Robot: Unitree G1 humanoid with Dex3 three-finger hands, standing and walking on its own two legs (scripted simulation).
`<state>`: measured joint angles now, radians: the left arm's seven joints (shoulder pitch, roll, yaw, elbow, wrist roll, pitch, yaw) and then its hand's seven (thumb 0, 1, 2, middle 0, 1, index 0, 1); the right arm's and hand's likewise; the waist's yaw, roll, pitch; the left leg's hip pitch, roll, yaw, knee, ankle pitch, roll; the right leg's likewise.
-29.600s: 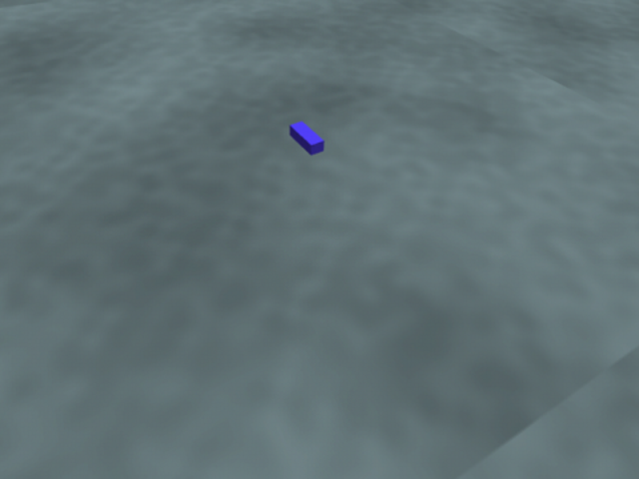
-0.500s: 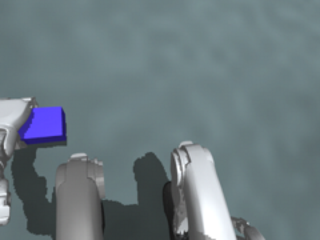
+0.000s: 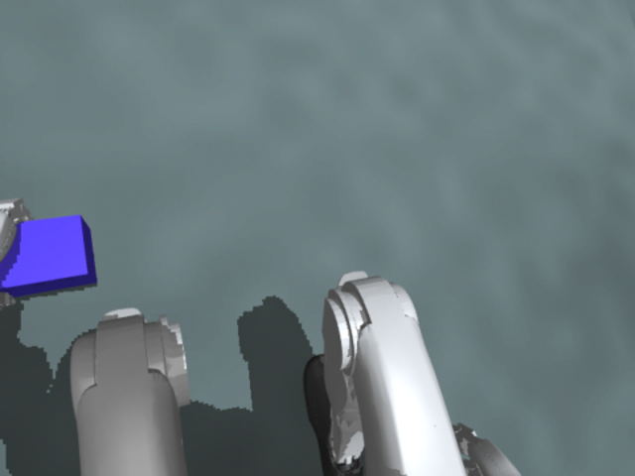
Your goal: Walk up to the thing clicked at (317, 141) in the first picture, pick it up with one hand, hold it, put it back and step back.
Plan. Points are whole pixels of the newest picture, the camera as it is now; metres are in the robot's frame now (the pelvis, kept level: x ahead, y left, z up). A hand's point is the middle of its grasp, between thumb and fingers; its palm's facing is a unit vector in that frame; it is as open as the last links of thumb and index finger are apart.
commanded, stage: rest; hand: left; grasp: from above
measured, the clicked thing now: out of the picture +0.40 +0.33 -0.23
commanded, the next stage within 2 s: open in 0.74 s
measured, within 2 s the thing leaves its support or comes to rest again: rests again in 0.30 s
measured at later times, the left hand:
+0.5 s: hand (6, 267) +0.40 +0.31 -0.24, palm faces -0.45 -0.15 -0.88, open 10.9 cm
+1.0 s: hand (7, 268) +0.40 +0.31 -0.24, palm faces -0.47 -0.13 -0.87, open 11.0 cm
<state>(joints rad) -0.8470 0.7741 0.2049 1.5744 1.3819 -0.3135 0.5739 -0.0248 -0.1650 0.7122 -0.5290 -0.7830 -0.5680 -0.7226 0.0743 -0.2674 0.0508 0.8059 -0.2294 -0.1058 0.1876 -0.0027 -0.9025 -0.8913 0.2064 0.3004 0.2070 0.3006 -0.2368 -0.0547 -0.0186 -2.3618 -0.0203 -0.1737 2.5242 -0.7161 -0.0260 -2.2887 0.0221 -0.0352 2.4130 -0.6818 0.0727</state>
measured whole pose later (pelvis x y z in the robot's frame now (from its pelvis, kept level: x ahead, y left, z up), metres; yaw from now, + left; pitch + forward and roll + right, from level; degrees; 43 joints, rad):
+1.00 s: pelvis +0.00 +0.01 -0.02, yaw -4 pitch +26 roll -13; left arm -0.88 0.89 0.17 1.78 1.38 -0.33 0.70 -0.02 -0.15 0.69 -0.52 -0.80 -0.55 -0.75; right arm 0.03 -0.29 0.20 0.81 -0.34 -0.20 0.28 0.00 -0.90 -0.89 0.21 0.30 0.21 0.30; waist -0.30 -0.10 0.06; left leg -2.36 -0.02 -0.24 2.63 -0.74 -0.02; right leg -2.26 0.05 -0.08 2.46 -0.68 0.08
